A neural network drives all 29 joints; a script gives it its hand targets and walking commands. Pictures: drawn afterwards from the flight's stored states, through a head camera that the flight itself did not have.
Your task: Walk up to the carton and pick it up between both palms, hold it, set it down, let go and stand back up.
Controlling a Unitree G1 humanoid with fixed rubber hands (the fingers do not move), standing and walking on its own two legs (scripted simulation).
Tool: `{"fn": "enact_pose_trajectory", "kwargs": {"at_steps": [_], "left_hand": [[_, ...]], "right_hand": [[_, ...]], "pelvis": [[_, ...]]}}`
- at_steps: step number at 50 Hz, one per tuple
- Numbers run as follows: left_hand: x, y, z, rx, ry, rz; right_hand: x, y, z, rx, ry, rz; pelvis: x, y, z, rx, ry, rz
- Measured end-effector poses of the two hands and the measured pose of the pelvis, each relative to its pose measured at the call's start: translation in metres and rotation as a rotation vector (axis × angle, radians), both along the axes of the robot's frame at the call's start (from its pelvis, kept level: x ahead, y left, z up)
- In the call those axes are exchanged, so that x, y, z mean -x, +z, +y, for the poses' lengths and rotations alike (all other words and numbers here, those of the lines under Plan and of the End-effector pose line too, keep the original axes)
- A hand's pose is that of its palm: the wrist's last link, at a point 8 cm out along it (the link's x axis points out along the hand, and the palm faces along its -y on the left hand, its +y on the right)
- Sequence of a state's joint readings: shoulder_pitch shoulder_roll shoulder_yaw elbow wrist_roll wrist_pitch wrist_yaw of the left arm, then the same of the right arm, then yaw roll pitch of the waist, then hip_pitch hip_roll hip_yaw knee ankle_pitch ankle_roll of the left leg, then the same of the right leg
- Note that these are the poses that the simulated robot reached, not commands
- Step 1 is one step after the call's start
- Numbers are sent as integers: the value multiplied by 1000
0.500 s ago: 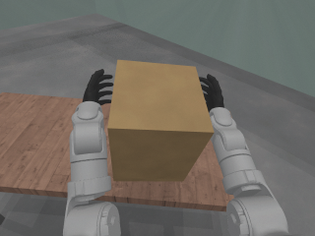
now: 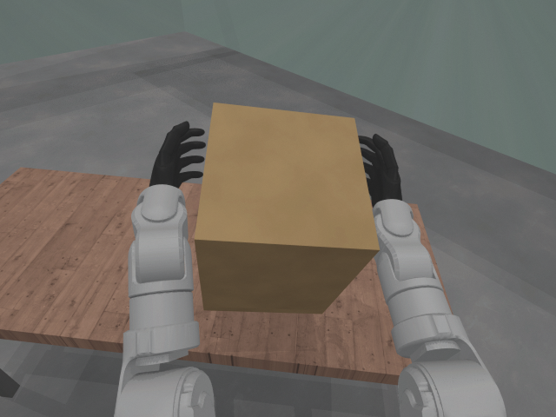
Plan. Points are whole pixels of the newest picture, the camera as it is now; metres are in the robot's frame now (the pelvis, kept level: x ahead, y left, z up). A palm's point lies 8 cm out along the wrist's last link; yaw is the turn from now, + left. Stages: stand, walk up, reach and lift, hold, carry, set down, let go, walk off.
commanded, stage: set down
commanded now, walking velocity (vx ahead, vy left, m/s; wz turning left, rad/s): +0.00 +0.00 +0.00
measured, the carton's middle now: (274, 220) +0.36 +0.01 +0.12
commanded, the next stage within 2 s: none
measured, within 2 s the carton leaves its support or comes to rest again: neither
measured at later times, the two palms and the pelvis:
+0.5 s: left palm (184, 206) +0.36 +0.14 +0.15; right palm (377, 215) +0.37 -0.15 +0.13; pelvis +0.02 +0.00 +0.00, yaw +0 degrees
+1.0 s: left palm (191, 216) +0.38 +0.14 +0.12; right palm (374, 220) +0.38 -0.15 +0.11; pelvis +0.01 +0.00 +0.00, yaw -1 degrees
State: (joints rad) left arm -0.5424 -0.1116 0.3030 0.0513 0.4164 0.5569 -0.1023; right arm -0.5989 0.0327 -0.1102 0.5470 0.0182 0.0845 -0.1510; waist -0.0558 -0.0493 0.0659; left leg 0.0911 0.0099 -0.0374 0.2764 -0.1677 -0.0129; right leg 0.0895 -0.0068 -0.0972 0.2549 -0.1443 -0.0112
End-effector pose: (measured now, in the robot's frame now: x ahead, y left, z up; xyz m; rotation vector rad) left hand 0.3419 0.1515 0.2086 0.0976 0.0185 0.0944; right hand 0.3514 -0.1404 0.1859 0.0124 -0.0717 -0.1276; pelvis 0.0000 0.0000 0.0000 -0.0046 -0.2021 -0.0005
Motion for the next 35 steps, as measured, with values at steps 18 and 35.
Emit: {"fn": "enact_pose_trajectory", "kwargs": {"at_steps": [18,35], "left_hand": [[-19,-56,-7,-1,-6,55],[-20,-69,-3,1,-5,95]], "right_hand": [[-13,-56,-6,6,-20,28],[-14,-65,-2,32,-20,59]], "pelvis": [[-23,0,1,11,0,23],[-16,1,5,11,-4,35]]}}
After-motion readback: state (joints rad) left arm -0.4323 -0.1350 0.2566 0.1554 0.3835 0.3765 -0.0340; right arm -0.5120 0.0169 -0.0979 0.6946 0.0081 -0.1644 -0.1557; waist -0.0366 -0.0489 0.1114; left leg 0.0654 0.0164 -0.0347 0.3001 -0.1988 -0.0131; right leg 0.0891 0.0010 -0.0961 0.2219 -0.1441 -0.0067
